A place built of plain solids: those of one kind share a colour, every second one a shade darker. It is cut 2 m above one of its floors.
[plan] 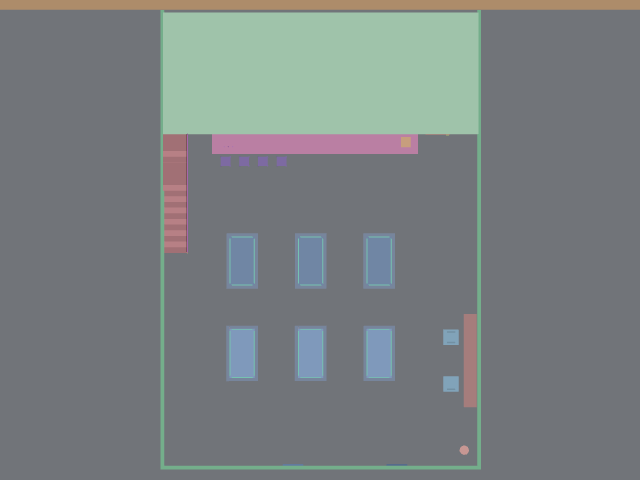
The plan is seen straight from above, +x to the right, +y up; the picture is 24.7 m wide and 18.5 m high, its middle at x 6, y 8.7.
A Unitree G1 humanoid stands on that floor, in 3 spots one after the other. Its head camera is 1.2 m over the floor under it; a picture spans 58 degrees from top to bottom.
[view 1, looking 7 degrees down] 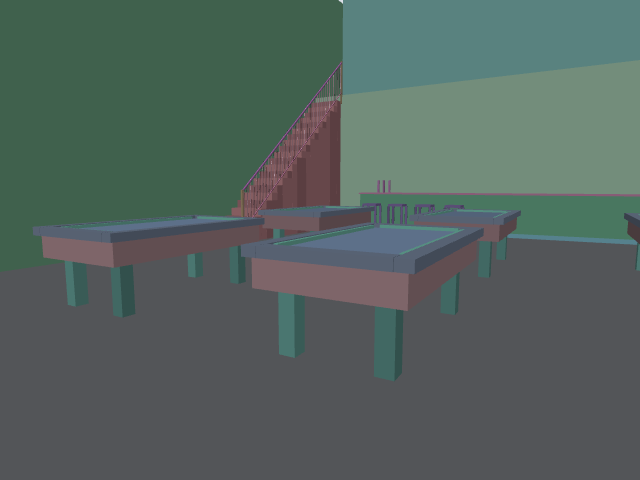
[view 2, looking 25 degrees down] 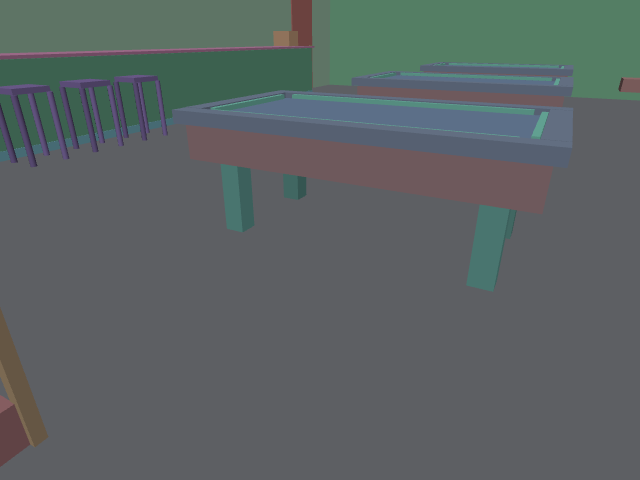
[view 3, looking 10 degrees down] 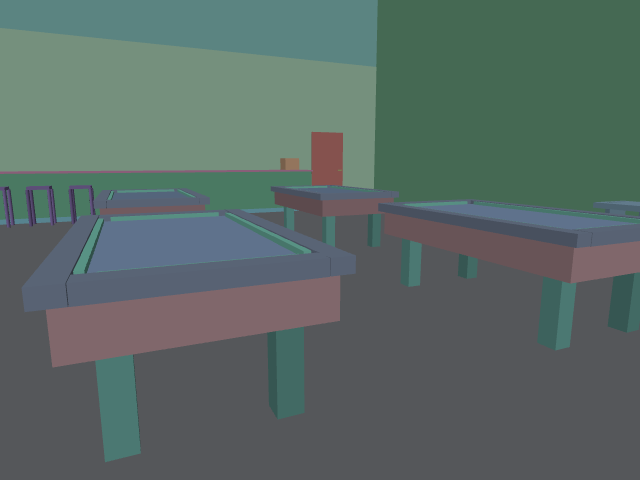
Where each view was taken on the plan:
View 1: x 6.96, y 1.00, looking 120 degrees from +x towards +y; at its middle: table_bed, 3.53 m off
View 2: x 0.43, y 6.90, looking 28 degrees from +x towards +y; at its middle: ground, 2.84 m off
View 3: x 5.36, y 1.65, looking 66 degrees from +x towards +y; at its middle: ground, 6.91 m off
